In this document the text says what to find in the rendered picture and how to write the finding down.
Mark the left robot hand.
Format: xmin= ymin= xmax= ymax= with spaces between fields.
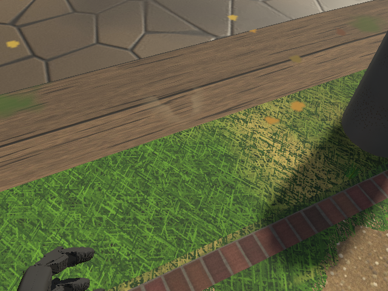
xmin=17 ymin=246 xmax=105 ymax=291

